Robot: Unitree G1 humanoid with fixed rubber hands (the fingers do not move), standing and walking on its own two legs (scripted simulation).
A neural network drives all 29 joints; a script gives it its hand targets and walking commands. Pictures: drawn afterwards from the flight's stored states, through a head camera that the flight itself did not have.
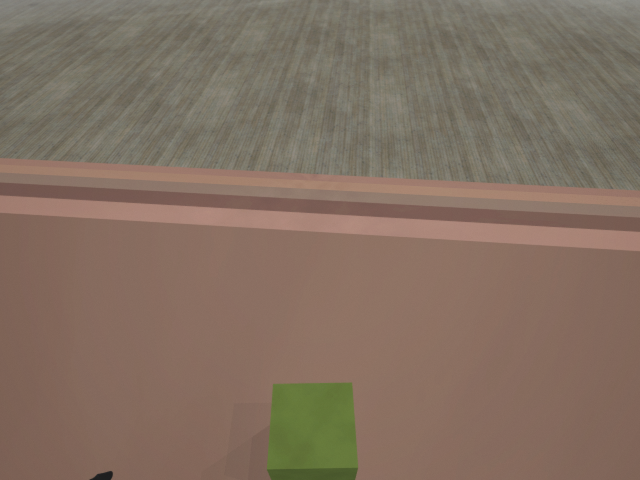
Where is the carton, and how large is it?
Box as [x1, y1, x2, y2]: [267, 383, 357, 479]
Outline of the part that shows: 273,384 267,470 271,479 354,479 357,469 357,458 351,383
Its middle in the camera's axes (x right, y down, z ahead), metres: -0.02 +0.54 +1.05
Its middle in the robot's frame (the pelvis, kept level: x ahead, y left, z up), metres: +0.38 +0.04 -0.66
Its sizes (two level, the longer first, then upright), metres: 0.210 0.200 0.250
